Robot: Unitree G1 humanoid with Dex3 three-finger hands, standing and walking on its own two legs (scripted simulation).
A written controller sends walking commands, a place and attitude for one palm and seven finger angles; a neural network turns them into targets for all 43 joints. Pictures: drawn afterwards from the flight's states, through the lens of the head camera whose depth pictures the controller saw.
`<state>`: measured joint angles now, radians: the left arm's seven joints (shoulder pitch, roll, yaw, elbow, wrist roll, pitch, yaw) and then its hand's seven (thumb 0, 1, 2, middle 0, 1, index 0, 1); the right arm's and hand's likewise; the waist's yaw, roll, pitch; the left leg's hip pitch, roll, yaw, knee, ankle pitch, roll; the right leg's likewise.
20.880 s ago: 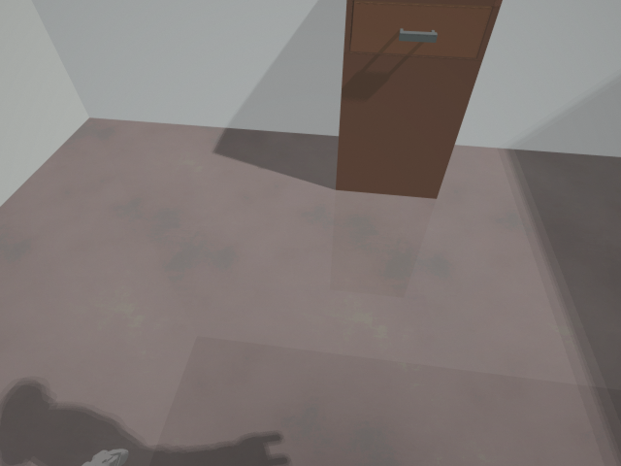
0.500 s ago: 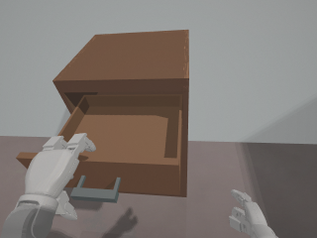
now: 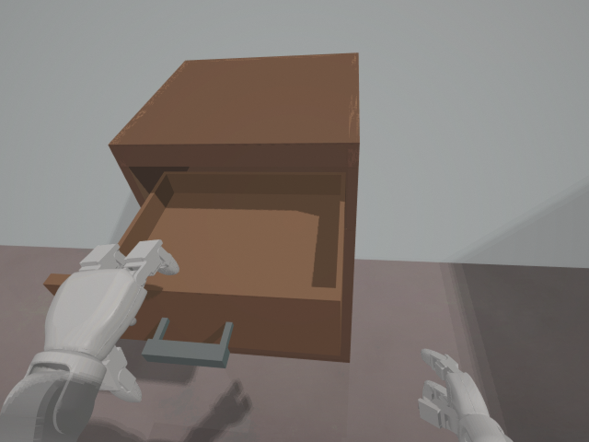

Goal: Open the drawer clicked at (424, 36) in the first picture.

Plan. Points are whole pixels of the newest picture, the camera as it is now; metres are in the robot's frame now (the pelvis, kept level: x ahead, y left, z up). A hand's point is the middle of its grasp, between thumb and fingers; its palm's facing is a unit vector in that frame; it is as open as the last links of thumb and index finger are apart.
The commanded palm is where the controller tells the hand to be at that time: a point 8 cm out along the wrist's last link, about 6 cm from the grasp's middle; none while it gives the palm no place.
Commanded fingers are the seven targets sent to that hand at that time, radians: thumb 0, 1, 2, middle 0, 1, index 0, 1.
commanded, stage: draw the hand back to the body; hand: left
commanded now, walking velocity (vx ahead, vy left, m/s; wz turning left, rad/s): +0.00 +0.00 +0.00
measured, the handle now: (191, 339) +0.25 +0.21 -0.01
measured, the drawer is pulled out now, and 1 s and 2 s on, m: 0.30 0.30 0.30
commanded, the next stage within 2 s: step back with the hand held close in 1.36 s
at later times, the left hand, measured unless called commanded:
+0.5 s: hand (131, 319) +0.19 +0.21 +0.15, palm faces +0.28 -0.80 -0.53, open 13.7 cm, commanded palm +0.15 +0.25 +0.19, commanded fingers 0.00 -0.22 0.42 -0.28 -1.02 -0.28 -1.02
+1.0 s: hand (114, 303) +0.20 +0.23 +0.16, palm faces +0.38 -0.82 -0.42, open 10.0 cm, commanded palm +0.16 +0.28 +0.18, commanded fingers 0.00 0.65 0.80 -0.22 -0.46 -0.22 -0.46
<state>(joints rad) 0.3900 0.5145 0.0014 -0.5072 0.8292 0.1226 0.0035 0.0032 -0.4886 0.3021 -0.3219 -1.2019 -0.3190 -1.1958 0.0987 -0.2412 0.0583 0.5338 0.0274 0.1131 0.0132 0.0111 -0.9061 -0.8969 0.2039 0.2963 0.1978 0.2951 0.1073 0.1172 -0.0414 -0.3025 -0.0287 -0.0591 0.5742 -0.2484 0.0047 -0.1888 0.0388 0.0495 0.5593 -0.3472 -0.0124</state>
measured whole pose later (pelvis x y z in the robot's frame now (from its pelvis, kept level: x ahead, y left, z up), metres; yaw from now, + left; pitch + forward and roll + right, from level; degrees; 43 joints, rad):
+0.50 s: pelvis +0.01 +0.00 +0.00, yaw +0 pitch -2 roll +0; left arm 0.53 0.36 0.18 -0.55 0.08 -0.03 0.08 0.00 -0.44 0.32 -0.32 -1.17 -0.32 -1.17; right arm 0.16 -0.22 0.05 0.52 0.03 -0.04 -0.06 0.01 -0.91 -0.90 0.20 0.30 0.20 0.29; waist 0.07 0.07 0.00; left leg -0.27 -0.04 -0.06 0.59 -0.28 0.01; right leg -0.15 0.03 0.04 0.57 -0.37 -0.01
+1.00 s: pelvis +0.03 +0.00 +0.00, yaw +1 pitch -1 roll +0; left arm 0.59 0.34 0.28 -0.53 -0.07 -0.08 0.11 0.01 0.32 0.65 -0.25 -0.67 -0.25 -0.67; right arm 0.19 -0.22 0.02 0.61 0.03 -0.09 -0.08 0.01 -0.91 -0.90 0.20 0.30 0.20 0.30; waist 0.05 0.07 -0.02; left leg -0.25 -0.03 -0.07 0.56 -0.29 0.00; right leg -0.12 0.03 0.04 0.52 -0.37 -0.02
